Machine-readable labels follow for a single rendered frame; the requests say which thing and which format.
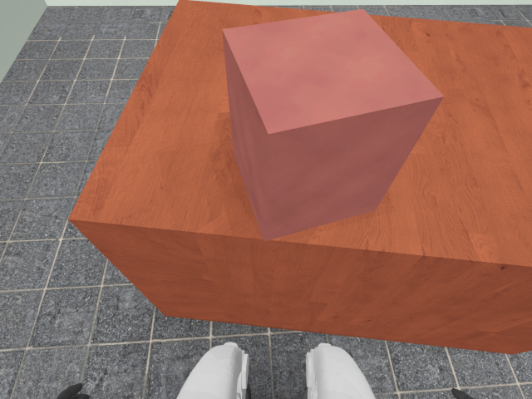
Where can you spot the carton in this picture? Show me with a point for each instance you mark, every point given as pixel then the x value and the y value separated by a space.
pixel 324 112

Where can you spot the right robot thigh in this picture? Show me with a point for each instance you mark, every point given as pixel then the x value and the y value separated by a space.
pixel 333 372

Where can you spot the left robot thigh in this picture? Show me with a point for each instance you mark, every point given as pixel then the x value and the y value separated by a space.
pixel 219 374

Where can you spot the robot thigh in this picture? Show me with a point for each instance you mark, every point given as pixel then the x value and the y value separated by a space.
pixel 219 374
pixel 333 372

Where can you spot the pedestal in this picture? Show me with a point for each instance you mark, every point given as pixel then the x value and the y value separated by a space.
pixel 446 258

